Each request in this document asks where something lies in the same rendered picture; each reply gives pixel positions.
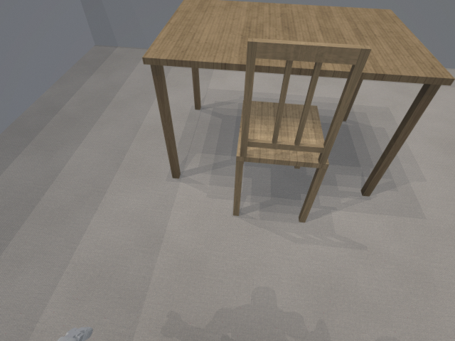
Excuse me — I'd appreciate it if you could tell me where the left robot hand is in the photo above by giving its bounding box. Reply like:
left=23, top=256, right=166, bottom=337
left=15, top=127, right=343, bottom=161
left=57, top=327, right=93, bottom=341

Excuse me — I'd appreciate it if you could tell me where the chair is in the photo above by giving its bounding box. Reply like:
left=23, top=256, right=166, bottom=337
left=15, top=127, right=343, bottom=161
left=233, top=38, right=371, bottom=222

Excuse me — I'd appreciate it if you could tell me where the table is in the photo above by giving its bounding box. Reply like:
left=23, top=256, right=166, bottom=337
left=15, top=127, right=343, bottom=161
left=142, top=0, right=455, bottom=197

